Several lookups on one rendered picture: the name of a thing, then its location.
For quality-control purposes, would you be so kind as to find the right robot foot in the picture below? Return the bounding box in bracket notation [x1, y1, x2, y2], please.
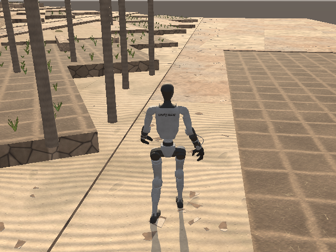
[176, 196, 183, 208]

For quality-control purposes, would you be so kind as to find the robot left hand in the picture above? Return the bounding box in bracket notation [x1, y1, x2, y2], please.
[141, 136, 153, 144]

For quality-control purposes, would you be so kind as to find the robot left forearm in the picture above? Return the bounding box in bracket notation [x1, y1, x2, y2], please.
[141, 126, 148, 140]

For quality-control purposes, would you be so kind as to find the robot right forearm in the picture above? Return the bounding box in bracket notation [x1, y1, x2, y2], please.
[189, 127, 202, 150]

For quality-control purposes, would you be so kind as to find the right robot upper arm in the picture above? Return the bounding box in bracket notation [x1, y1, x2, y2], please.
[178, 106, 194, 135]

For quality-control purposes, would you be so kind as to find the robot torso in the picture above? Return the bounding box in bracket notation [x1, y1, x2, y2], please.
[155, 104, 180, 158]

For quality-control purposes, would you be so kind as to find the robot right hand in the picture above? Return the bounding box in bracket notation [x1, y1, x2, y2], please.
[192, 148, 204, 161]

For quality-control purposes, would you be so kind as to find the left robot upper arm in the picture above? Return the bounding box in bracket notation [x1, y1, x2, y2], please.
[143, 106, 157, 133]

